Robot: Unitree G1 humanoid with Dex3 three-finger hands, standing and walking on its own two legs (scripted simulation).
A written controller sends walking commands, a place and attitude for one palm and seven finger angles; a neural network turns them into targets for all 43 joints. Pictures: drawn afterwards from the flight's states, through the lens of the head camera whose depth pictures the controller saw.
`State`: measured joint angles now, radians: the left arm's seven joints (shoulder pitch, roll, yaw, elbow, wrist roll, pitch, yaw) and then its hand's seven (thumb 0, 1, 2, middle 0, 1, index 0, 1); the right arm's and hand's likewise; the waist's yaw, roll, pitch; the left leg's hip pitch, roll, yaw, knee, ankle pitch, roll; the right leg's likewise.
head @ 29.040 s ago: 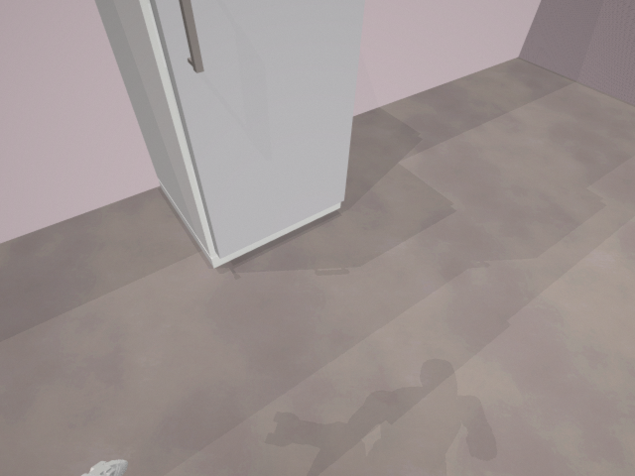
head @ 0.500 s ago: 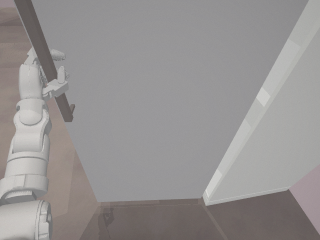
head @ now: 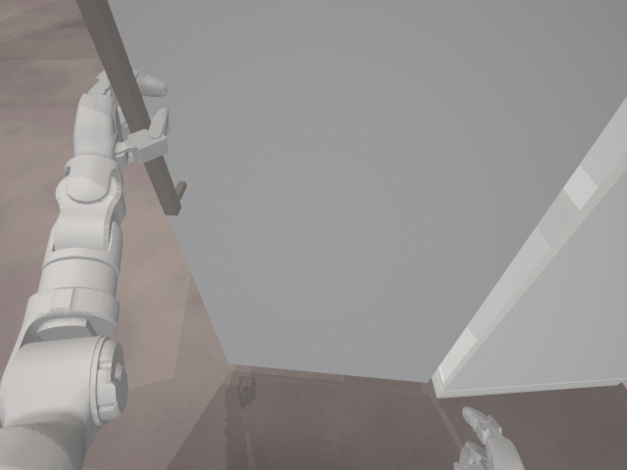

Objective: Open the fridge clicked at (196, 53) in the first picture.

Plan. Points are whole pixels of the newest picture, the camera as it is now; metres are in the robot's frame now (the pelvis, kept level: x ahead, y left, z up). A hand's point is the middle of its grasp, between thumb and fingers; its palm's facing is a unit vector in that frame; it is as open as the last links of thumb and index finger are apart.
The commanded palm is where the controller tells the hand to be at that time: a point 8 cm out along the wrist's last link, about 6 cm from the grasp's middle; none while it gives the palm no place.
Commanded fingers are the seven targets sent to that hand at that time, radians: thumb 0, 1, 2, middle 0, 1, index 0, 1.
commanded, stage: loosen the grip on the handle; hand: left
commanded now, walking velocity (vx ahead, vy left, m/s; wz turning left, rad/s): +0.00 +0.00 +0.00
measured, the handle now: (143, 106) +0.47 +0.25 +0.22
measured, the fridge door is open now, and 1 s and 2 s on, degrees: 81 79 79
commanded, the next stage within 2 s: slip the hand off the handle in 0.52 s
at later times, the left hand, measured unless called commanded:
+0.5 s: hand (157, 147) +0.44 +0.24 +0.18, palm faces +0.32 -0.93 -0.19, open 14.1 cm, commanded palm +0.40 +0.28 +0.19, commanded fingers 0.00 -0.55 0.20 -0.25 -1.15 -0.25 -1.15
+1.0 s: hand (111, 143) +0.45 +0.30 +0.18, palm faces +0.30 -0.94 -0.16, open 14.7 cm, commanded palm +0.41 +0.34 +0.19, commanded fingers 0.00 -0.55 0.20 -0.25 -1.15 -0.25 -1.15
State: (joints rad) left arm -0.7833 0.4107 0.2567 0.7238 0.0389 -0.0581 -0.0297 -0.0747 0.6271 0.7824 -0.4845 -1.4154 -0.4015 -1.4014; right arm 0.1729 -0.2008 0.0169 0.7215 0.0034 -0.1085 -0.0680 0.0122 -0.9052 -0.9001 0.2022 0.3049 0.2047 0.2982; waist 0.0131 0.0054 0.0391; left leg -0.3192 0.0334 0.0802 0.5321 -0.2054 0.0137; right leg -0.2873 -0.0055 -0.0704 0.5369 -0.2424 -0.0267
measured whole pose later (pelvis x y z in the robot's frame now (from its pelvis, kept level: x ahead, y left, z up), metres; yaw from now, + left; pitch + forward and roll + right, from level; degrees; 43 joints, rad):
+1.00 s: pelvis +0.05 +0.01 +0.00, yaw +0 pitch +5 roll -1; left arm -0.59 0.50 0.38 0.61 -0.07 -0.10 -0.13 -0.01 -0.55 0.20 -0.26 -1.15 -0.25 -1.15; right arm 0.26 -0.25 0.03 0.68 0.04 -0.09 -0.10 0.01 -0.91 -0.90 0.20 0.30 0.20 0.30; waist 0.00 -0.01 -0.06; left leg -0.40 0.03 0.06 0.60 -0.30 0.02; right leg -0.34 -0.01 -0.07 0.56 -0.31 -0.01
